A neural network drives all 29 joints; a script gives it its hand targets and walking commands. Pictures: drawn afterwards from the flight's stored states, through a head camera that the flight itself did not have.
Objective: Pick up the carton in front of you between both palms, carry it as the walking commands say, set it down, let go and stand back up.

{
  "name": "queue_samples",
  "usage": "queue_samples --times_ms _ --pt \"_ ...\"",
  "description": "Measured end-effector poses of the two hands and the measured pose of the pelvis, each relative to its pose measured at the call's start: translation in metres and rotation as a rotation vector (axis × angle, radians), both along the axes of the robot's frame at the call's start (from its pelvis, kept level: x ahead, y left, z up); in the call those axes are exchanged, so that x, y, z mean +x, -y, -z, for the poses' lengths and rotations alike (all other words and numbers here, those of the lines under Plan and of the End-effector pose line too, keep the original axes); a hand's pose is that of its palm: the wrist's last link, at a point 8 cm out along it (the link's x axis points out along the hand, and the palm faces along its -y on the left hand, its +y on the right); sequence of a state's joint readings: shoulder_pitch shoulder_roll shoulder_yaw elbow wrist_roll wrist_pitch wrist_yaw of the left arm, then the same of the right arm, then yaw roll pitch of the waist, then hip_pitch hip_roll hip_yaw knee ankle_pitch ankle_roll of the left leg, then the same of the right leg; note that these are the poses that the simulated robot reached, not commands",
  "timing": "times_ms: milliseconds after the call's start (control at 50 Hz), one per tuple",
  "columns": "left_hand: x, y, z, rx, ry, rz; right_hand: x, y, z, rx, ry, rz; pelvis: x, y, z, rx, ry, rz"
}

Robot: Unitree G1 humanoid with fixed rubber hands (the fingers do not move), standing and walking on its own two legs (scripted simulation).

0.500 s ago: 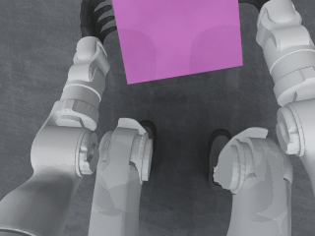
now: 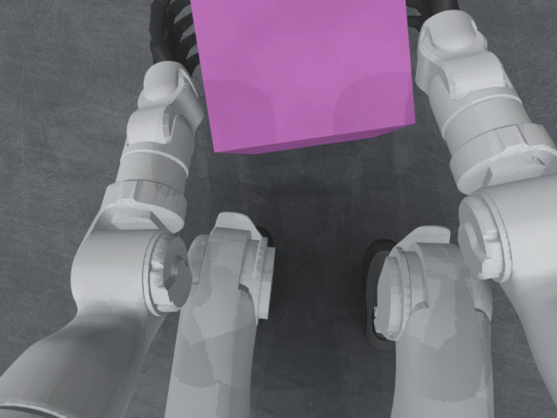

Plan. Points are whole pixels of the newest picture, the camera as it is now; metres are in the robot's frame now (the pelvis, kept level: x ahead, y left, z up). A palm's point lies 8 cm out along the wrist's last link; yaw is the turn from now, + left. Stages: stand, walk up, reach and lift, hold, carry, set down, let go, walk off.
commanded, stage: reach and lift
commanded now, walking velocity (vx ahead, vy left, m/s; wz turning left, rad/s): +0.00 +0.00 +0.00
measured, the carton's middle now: (302, 69) +0.51 +0.03 -0.22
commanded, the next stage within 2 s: none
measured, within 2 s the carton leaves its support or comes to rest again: neither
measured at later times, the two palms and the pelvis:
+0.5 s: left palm (63, 40) +0.47 +0.17 +0.05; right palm out of the picture +0.50 -0.13 +0.05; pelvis +0.00 +0.00 +0.11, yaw -2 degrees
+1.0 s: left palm out of the picture +0.44 +0.16 +0.21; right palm out of the picture +0.45 -0.14 +0.20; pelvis +0.04 +0.00 +0.24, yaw -3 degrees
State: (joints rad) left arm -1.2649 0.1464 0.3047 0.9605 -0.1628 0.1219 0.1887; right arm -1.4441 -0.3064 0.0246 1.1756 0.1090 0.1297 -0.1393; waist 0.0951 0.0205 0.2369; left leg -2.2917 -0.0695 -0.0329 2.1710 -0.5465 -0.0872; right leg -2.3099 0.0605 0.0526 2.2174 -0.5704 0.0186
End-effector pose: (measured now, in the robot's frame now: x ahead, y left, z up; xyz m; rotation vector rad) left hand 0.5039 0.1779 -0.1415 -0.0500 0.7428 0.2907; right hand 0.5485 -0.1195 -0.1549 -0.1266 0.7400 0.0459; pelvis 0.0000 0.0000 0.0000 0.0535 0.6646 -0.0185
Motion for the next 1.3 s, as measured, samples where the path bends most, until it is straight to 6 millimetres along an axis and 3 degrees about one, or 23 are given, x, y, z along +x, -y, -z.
queue_samples --times_ms 60,140,260,380,740,1300 --pt "-0.004 0.003 -0.016 -0.014 0.039 -0.015 -0.003 0.003 -0.019 0.014 0.033 0.019 0.001 -0.001 -0.002 -0.005 -0.007 0.006" --pt "-0.012 0.008 -0.053 -0.029 0.086 -0.016 -0.012 0.009 -0.06 0.036 0.073 0.05 0.0 -0.003 -0.013 -0.008 -0.015 0.014" --pt "-0.026 0.013 -0.112 -0.039 0.077 -0.002 -0.031 0.014 -0.123 0.048 0.061 0.09 -0.003 -0.004 -0.047 -0.007 -0.039 0.024" --pt "-0.034 0.013 -0.159 -0.024 0.058 0.021 -0.042 0.014 -0.171 0.04 0.046 0.102 -0.006 -0.004 -0.083 -0.01 -0.064 0.026" --pt "-0.044 0.019 -0.259 -0.025 0.075 0.062 -0.069 0.021 -0.267 0.058 0.063 0.156 0.016 -0.005 -0.168 -0.027 -0.043 0.023" --pt "-0.079 0.027 -0.44 -0.035 0.074 0.125 -0.124 0.03 -0.448 0.066 0.063 0.234 0.075 -0.006 -0.329 -0.052 0.261 0.024"
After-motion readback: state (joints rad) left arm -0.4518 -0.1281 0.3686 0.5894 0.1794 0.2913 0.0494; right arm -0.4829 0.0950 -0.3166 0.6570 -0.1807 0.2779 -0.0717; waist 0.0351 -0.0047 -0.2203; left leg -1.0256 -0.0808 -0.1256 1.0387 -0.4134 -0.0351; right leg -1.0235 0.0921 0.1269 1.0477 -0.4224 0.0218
